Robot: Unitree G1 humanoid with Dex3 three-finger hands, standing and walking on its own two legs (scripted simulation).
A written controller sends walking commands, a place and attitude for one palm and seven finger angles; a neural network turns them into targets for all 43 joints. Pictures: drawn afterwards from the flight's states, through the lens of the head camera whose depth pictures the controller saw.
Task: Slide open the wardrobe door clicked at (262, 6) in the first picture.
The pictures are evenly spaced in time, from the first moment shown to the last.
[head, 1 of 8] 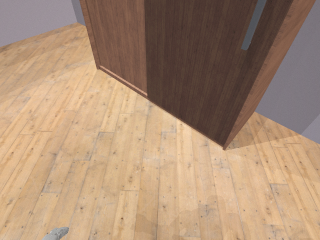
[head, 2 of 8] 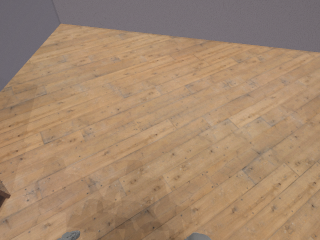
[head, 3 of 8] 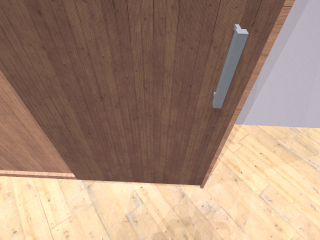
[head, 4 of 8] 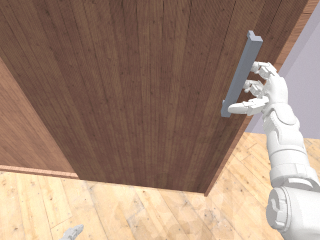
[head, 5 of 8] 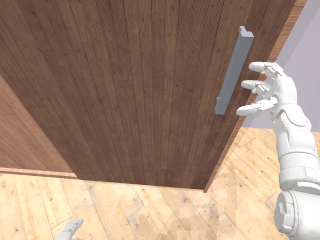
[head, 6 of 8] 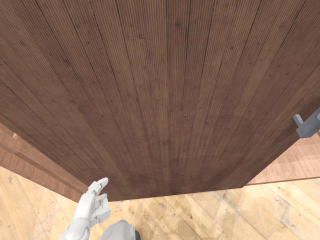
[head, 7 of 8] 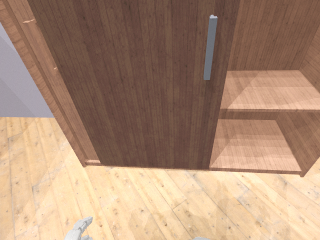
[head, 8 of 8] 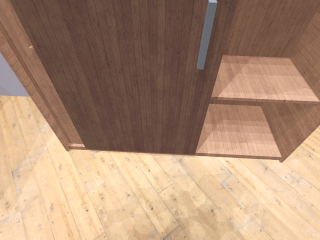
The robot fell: no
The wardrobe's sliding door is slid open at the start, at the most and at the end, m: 0.00 0.63 0.62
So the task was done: yes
